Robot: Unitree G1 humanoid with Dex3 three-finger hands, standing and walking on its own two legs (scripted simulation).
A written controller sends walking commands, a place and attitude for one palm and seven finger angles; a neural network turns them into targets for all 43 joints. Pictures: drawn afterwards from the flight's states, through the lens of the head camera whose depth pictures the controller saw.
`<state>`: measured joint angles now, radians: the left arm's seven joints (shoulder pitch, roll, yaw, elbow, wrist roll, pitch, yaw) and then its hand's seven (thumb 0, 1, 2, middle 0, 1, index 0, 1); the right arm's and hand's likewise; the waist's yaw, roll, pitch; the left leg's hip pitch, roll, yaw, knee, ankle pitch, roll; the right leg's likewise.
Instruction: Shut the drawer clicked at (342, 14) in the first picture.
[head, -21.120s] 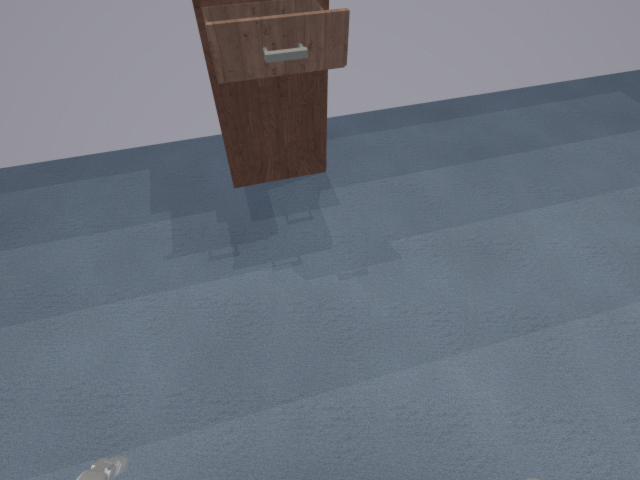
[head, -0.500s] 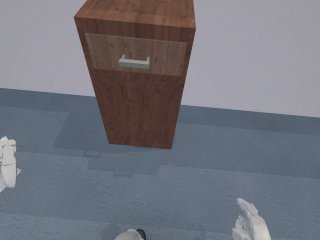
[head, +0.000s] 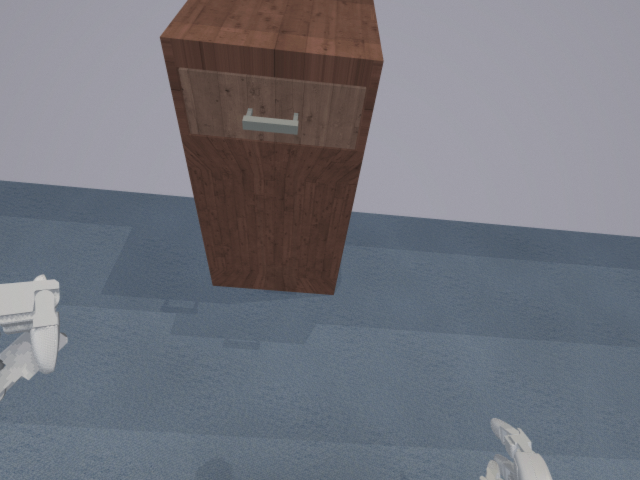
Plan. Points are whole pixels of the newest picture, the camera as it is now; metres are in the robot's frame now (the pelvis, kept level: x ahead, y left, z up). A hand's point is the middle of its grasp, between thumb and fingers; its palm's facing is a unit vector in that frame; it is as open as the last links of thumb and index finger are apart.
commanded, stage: step back with the hand held close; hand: left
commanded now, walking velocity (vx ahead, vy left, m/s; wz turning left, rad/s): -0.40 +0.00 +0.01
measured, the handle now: (271, 119) +0.83 +0.17 -0.02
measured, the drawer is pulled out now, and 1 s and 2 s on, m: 0.00 0.00 0.00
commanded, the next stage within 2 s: stop stepping back and stand still in 0.04 s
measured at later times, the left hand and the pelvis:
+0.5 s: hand out of the picture +0.08 +0.25 +0.17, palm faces +0.39 -0.86 -0.34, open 3.2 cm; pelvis -0.12 +0.02 +0.00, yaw -2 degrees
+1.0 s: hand out of the picture +0.08 +0.26 +0.17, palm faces +0.36 -0.82 -0.44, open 3.2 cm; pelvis -0.12 +0.03 +0.00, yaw -2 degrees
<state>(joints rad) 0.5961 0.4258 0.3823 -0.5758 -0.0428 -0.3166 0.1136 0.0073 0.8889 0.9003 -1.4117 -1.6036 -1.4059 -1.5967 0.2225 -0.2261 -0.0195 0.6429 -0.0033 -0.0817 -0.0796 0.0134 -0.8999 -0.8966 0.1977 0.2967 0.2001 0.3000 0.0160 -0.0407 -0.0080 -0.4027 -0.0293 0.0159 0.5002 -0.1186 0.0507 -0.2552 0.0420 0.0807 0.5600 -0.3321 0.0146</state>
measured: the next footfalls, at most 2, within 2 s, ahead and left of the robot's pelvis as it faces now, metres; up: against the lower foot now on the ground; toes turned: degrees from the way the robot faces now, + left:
right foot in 0.28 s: -0.11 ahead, -0.08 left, +0.00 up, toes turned -6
left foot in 0.48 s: -0.04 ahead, +0.14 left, +0.00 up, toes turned +2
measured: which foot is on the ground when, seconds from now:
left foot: down 0.00-0.28, up 0.30-0.46, down 0.48-1.00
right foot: up 0.00-0.26, down 0.28-1.00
